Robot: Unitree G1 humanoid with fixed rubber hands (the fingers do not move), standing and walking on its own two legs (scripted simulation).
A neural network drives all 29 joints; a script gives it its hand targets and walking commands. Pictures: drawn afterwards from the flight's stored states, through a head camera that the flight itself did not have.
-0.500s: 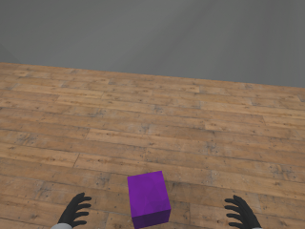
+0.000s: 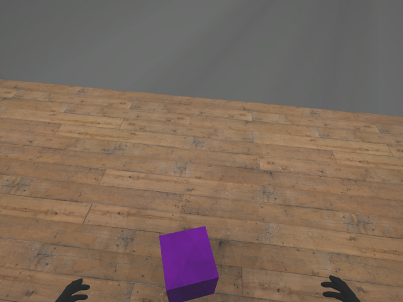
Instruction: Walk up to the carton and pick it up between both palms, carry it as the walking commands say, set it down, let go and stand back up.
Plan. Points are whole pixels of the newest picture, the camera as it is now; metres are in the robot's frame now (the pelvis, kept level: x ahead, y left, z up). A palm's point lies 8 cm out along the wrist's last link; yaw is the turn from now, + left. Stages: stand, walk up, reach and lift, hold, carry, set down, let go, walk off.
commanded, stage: stand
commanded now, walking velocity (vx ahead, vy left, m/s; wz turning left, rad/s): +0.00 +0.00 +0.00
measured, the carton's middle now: (187, 265) +0.41 +0.05 -0.65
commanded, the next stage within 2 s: none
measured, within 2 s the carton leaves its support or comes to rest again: neither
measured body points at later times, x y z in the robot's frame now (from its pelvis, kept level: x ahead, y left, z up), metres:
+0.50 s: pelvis -0.02 -0.01 +0.01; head -0.02 +0.00 +0.46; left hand +0.09 +0.29 -0.11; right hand +0.09 -0.32 -0.10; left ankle -0.03 +0.10 -0.74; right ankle -0.05 -0.12 -0.74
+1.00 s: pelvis -0.03 -0.01 +0.01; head -0.04 +0.00 +0.46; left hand +0.06 +0.30 -0.11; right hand +0.08 -0.32 -0.10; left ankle -0.03 +0.10 -0.74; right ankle -0.05 -0.12 -0.74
